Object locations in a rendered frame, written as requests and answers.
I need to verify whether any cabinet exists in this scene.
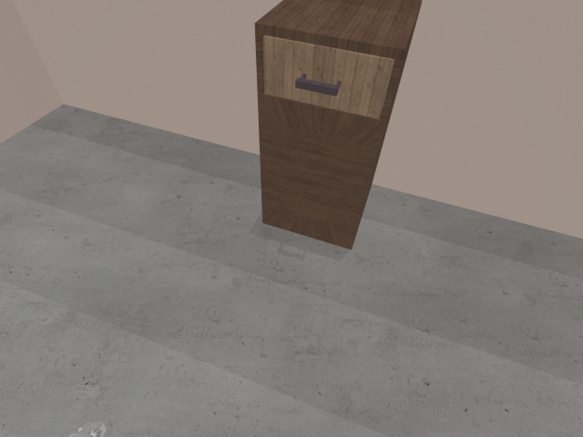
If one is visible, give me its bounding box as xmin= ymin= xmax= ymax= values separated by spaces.
xmin=255 ymin=0 xmax=423 ymax=249

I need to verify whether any handle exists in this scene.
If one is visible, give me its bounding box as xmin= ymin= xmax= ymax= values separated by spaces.
xmin=295 ymin=74 xmax=342 ymax=97

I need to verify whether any drawer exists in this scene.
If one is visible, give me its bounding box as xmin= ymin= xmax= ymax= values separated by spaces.
xmin=263 ymin=36 xmax=394 ymax=118

